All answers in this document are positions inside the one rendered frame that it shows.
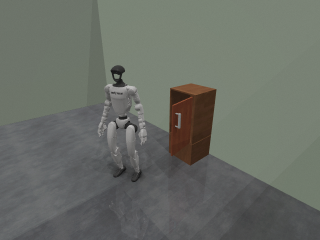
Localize left robot thigh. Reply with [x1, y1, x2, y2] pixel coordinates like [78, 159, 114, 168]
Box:
[126, 122, 138, 159]

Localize robot right forearm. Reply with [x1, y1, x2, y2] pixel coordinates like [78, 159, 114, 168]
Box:
[101, 105, 110, 123]

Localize left robot hand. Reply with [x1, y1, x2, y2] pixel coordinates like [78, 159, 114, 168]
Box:
[138, 128, 147, 146]

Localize robot left upper arm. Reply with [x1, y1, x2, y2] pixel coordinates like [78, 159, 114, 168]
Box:
[126, 86, 141, 111]

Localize right robot foot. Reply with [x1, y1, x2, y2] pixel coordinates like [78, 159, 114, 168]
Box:
[113, 165, 126, 178]

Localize handle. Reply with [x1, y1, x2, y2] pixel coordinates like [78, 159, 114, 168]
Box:
[175, 113, 181, 129]

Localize right robot hand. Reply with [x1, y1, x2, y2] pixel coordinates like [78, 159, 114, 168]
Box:
[97, 121, 107, 137]

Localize cupboard door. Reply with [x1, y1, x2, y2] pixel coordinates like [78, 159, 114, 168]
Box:
[171, 97, 193, 156]

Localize robot left forearm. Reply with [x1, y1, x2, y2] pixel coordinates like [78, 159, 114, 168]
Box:
[137, 104, 146, 129]

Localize robot right upper arm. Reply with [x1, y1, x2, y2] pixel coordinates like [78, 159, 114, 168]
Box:
[104, 84, 113, 107]

